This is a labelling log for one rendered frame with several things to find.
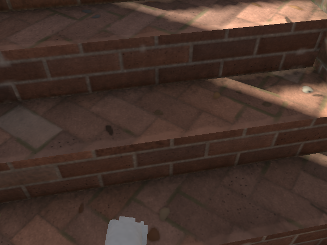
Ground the left robot shin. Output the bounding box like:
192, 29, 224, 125
106, 219, 118, 237

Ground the robot left thigh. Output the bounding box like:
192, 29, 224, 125
105, 216, 148, 245

